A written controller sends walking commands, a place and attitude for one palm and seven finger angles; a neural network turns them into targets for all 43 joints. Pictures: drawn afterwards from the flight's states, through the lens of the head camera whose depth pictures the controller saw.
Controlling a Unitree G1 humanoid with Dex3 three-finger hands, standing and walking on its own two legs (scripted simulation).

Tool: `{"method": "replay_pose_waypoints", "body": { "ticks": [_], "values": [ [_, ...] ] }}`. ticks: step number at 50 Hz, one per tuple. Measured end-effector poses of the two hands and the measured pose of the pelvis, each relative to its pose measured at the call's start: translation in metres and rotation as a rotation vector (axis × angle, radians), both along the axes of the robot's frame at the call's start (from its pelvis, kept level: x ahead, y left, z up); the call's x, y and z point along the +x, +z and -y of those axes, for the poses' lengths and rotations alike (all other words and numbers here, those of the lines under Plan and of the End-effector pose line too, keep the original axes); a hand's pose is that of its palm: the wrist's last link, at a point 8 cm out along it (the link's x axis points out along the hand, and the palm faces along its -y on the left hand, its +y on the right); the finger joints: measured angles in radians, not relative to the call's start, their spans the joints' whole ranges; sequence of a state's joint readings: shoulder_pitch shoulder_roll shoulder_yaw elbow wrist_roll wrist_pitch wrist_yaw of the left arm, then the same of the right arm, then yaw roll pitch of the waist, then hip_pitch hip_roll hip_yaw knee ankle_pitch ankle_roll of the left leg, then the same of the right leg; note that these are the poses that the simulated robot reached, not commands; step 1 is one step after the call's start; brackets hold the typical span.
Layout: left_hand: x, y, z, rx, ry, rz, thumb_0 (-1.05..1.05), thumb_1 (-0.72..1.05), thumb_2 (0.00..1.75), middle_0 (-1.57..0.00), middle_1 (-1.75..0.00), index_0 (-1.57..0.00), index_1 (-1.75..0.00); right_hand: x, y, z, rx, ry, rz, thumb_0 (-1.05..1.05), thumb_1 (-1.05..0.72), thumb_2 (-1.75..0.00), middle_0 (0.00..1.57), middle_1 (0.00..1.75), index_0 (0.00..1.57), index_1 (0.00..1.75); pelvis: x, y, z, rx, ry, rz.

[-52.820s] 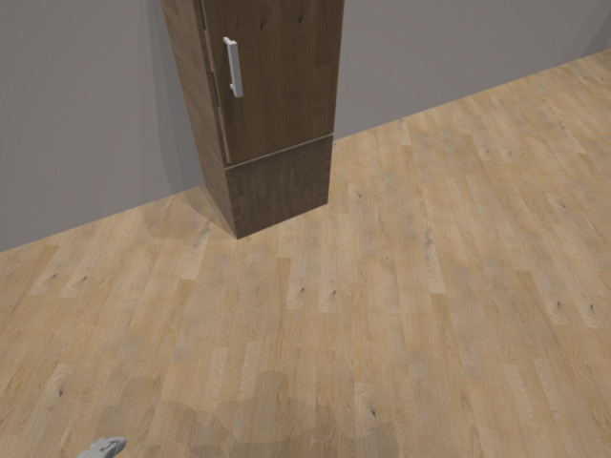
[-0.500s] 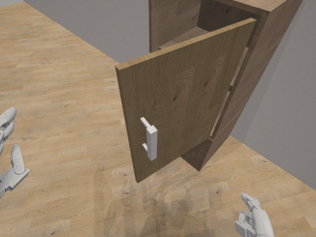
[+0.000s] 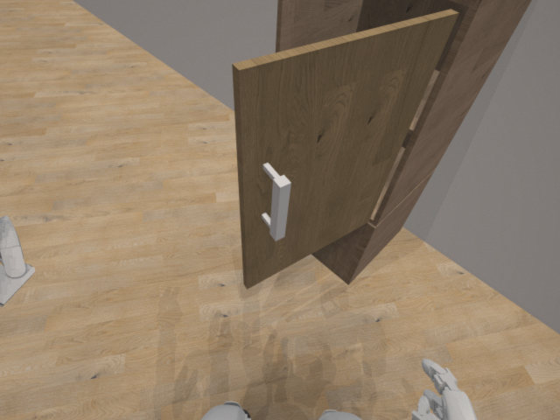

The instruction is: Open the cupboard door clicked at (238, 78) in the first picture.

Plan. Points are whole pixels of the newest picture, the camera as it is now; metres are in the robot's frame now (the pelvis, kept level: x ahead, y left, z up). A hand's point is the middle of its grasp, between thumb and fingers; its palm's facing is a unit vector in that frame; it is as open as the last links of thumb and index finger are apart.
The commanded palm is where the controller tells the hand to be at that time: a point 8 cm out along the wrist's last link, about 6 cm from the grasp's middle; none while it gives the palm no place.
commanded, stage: step back with the hand held close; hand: left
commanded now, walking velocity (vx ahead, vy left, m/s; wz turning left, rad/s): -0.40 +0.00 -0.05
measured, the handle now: (273, 203) +0.46 +0.03 +0.01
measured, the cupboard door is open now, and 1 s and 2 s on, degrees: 78 78 78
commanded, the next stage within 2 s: stop stepping back and stand still in 0.30 s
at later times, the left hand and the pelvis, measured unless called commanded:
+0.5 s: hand (34, 373) +0.14 +0.21 +0.18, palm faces +0.27 -0.82 -0.51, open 7.5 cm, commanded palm +0.07 +0.26 +0.19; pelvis -0.10 -0.03 +0.02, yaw -5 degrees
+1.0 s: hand out of the picture +0.04 +0.20 +0.17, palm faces +0.41 -0.78 -0.47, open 7.5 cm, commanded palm -0.03 +0.25 +0.19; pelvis -0.17 -0.05 +0.01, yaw -1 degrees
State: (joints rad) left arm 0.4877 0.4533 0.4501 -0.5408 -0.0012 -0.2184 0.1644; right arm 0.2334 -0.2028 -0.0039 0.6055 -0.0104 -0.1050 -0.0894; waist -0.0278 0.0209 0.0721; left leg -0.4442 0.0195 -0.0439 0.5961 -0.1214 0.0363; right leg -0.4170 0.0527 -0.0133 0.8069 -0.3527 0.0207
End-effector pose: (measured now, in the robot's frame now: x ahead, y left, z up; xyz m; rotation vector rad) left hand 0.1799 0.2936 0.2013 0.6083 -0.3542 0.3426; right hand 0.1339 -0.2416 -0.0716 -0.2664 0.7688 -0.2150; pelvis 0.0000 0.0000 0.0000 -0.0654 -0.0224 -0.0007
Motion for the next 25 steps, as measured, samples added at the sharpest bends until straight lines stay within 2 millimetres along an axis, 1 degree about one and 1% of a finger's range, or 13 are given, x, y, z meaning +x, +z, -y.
{"method": "replay_pose_waypoints", "body": {
  "ticks": [3,5,7,9,12,14,17,20,22,25],
  "values": [
    [-0.014,0.006,-0.003,0.018,0.03,0.003,0.02,0.88,0.9,-0.21,-0.3,-0.21,-0.3,-0.008,0.001,-0.002,0.031,0.005,-0.002,0.01,-0.9,-0.9,0.2,0.3,0.2,0.3,-0.004,0.003,0.006,0.009,-0.008,-0.028],
    [-0.023,0.003,-0.001,0.006,0.053,-0.021,0.02,0.88,0.9,-0.21,-0.3,-0.21,-0.3,-0.009,0.001,-0.002,0.048,0.02,0.009,0.01,-0.9,-0.9,0.21,0.3,0.2,0.3,-0.009,0.004,0.011,0.024,-0.026,-0.053],
    [-0.031,-0.004,0.006,-0.015,0.06,-0.051,0.02,0.89,0.9,-0.21,-0.3,-0.21,-0.3,-0.009,-0.003,0.0,0.06,0.046,0.022,0.01,-0.9,-0.9,0.21,0.3,0.2,0.3,-0.018,0.002,0.016,0.043,-0.045,-0.077],
    [-0.035,-0.013,0.019,-0.034,0.042,-0.081,0.02,0.89,0.9,-0.2,-0.3,-0.2,-0.3,-0.009,-0.008,0.004,0.069,0.071,0.029,0.01,-0.9,-0.9,0.21,0.3,0.2,0.3,-0.032,-0.002,0.021,0.05,-0.068,-0.089],
    [-0.038,-0.018,0.036,-0.063,-0.014,-0.119,0.02,0.89,0.9,-0.21,-0.3,-0.2,-0.3,-0.015,-0.008,0.01,0.07,0.064,0.002,0.01,-0.9,-0.9,0.21,0.3,0.2,0.3,-0.046,0.004,0.025,0.035,-0.065,-0.072],
    [-0.04,-0.014,0.041,-0.054,-0.047,-0.125,0.02,0.88,0.9,-0.21,-0.3,-0.21,-0.3,-0.021,0.001,0.014,0.063,0.046,-0.006,0.01,-0.9,-0.9,0.21,0.3,0.2,0.3,-0.05,0.01,0.028,0.055,-0.062,-0.075],
    [-0.044,-0.007,0.038,-0.041,-0.074,-0.126,0.02,0.88,0.9,-0.21,-0.3,-0.21,-0.3,-0.026,0.019,0.021,0.023,0.029,0.023,0.01,-0.9,-0.9,0.21,0.3,0.2,0.3,-0.056,0.015,0.028,0.042,-0.078,-0.078],
    [-0.051,0.004,0.038,-0.021,-0.105,-0.097,0.02,0.88,0.9,-0.21,-0.3,-0.21,-0.3,-0.032,0.033,0.027,0.004,0.024,0.086,0.01,-0.9,-0.9,0.21,0.3,0.2,0.3,-0.07,0.017,0.027,0.04,-0.08,-0.063],
    [-0.06,0.005,0.039,-0.025,-0.109,-0.095,0.02,0.88,0.9,-0.21,-0.3,-0.21,-0.3,-0.04,0.04,0.031,0.001,0.025,0.118,0.01,-0.91,-0.9,0.2,0.3,0.2,0.3,-0.081,0.019,0.028,0.037,-0.082,-0.053],
    [-0.079,-0.001,0.042,-0.041,-0.085,-0.139,0.01,0.89,0.9,-0.21,-0.3,-0.21,-0.3,-0.06,0.045,0.035,0.01,0.008,0.147,0.01,-0.91,-0.9,0.2,0.3,0.2,0.3,-0.098,0.021,0.031,0.032,-0.088,-0.035]
  ]
}}
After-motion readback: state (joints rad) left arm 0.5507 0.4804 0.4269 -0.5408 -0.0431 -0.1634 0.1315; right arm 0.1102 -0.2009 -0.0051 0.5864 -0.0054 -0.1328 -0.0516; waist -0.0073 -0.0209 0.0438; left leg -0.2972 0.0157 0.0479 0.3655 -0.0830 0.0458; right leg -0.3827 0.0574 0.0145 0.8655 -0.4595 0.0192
